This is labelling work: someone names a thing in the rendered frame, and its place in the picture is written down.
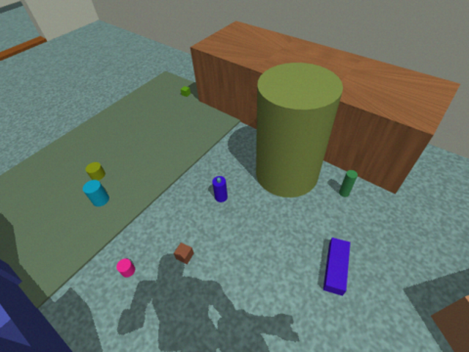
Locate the armchair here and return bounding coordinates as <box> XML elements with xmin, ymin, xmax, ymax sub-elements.
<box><xmin>0</xmin><ymin>260</ymin><xmax>72</xmax><ymax>352</ymax></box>

